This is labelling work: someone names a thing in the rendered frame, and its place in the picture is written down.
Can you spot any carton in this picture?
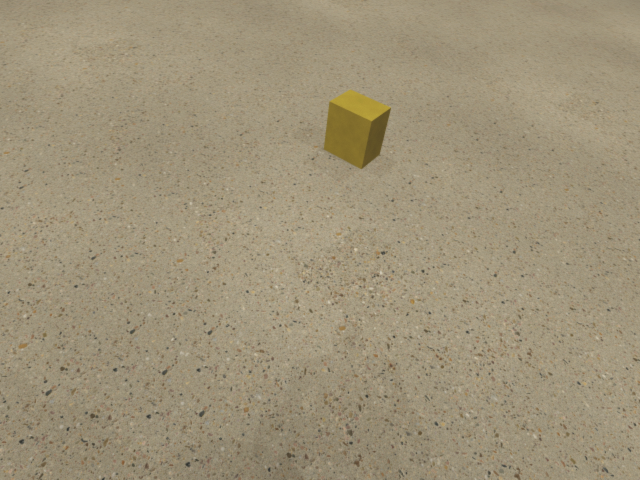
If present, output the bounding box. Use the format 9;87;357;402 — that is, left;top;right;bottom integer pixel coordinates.
324;89;391;169

